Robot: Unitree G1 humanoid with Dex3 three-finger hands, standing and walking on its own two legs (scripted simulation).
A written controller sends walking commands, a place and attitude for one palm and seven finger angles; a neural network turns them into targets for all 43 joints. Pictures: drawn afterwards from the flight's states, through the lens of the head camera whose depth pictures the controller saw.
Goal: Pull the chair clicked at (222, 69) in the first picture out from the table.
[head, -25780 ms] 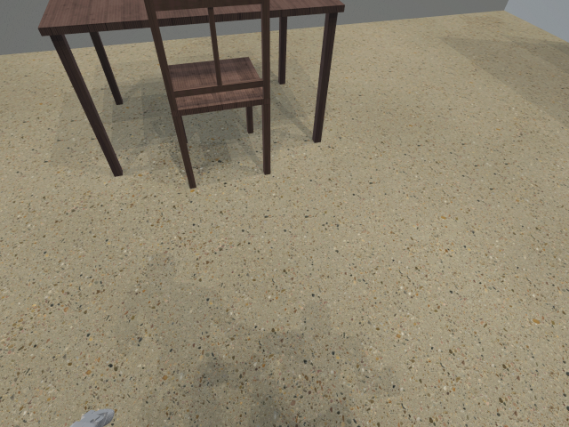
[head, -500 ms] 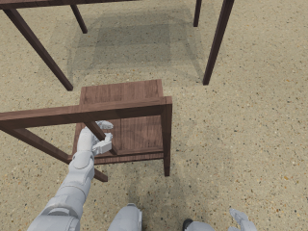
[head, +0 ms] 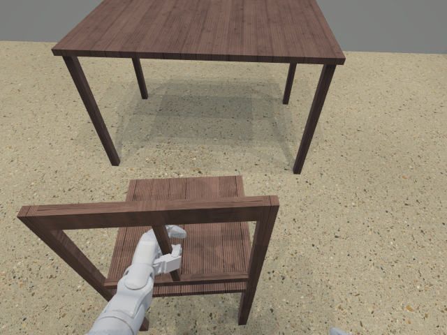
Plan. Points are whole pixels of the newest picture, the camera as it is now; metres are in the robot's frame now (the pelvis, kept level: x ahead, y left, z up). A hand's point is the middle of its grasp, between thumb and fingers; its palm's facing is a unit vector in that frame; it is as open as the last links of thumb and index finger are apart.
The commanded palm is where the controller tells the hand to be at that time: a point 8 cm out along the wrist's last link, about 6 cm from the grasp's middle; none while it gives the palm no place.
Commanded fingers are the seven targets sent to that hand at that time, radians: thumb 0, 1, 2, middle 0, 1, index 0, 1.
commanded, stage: stop walking, hand still on the chair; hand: left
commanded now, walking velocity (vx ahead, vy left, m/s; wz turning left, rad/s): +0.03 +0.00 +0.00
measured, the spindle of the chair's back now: (168, 254) +0.30 +0.14 -0.09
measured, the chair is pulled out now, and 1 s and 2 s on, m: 0.65 0.66 0.66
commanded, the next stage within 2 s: open the thumb and straighten the fingers in 0.40 s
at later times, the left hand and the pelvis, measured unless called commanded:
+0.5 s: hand (174, 261) +0.27 +0.12 -0.06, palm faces +0.02 -0.99 -0.17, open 5.2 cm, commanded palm +0.25 +0.18 -0.04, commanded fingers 0.00 0.78 0.84 -0.50 -1.45 -0.50 -1.45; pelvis +0.01 -0.01 +0.00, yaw -1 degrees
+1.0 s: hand (173, 252) +0.28 +0.13 -0.05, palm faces +0.03 -0.99 -0.16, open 14.3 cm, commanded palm +0.26 +0.18 -0.03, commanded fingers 0.00 -0.55 0.20 -0.10 -0.29 -0.10 -0.29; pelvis +0.02 -0.01 -0.02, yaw +2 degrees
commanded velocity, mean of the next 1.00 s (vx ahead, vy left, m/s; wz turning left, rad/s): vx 0.00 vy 0.00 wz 0.00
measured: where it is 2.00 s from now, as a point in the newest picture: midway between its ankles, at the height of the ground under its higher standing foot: outside the picture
